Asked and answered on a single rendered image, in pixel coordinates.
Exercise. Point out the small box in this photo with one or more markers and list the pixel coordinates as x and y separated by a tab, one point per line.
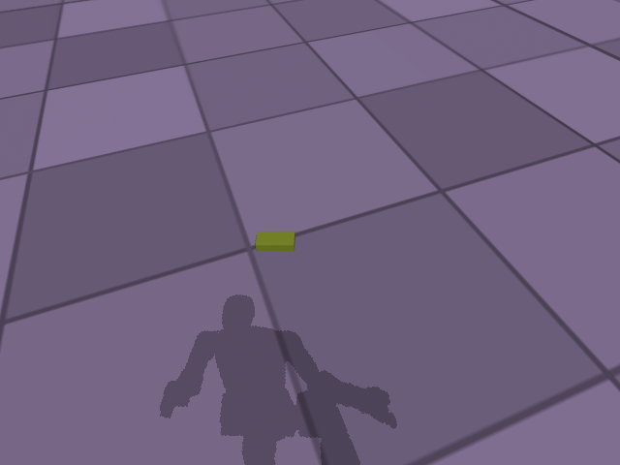
275	241

